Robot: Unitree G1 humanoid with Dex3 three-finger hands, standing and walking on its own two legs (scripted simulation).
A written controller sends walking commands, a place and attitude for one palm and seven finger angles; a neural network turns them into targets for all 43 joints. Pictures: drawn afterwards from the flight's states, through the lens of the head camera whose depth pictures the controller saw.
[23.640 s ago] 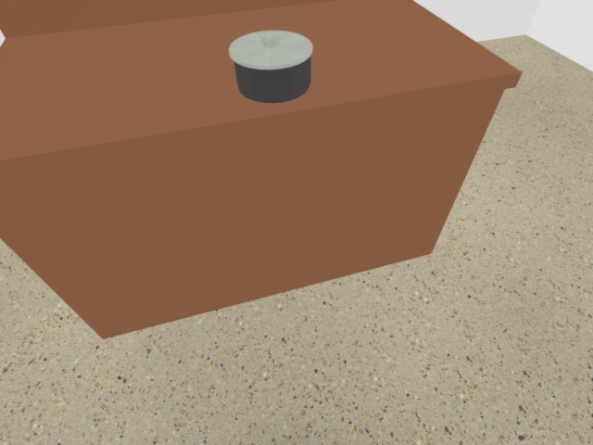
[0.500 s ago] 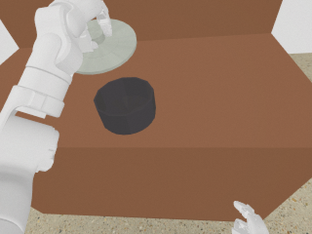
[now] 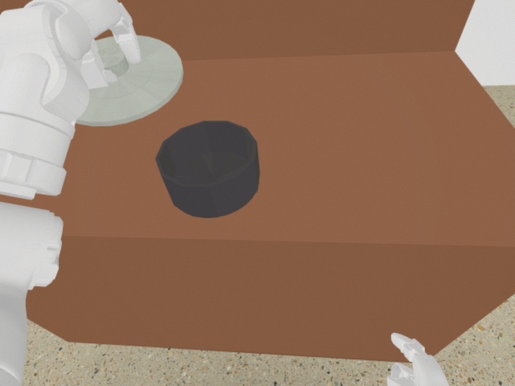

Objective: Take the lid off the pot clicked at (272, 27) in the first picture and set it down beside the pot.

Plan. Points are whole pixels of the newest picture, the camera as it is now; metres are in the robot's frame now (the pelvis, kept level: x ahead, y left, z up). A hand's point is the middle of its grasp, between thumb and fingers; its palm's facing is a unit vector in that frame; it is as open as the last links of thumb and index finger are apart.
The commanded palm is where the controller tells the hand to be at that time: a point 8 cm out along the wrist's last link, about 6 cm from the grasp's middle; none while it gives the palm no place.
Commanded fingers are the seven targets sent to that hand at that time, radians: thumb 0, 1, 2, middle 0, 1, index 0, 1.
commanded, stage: move the lid sideways beside the pot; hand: left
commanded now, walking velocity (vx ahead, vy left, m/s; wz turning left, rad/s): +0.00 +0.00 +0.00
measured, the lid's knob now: (110, 62) +0.47 +0.21 +0.29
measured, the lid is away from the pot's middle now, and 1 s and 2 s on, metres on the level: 0.10 0.22 0.26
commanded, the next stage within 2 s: lower the lid onto the table in 1.26 s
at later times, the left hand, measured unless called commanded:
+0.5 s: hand (61, 63) +0.44 +0.25 +0.31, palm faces -0.09 -0.03 -1.00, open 7.3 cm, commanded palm +0.41 +0.26 +0.37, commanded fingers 0.00 0.57 1.14 -0.91 -0.92 -0.90 -0.92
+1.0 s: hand (20, 71) +0.44 +0.31 +0.30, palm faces -0.15 -0.04 -0.99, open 7.3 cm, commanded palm +0.43 +0.32 +0.37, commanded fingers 0.00 0.57 1.14 -0.91 -0.92 -0.90 -0.92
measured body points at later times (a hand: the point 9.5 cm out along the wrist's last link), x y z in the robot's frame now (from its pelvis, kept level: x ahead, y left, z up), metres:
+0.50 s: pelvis +0.00 +0.01 +0.00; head +0.02 -0.03 +0.45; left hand +0.44 +0.25 +0.36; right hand +0.15 -0.24 -0.12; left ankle +0.01 +0.10 -0.74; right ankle +0.00 -0.14 -0.74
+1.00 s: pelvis +0.01 +0.00 +0.00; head +0.04 -0.02 +0.45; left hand +0.44 +0.31 +0.35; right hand +0.12 -0.26 -0.12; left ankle +0.01 +0.10 -0.74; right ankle +0.00 -0.14 -0.74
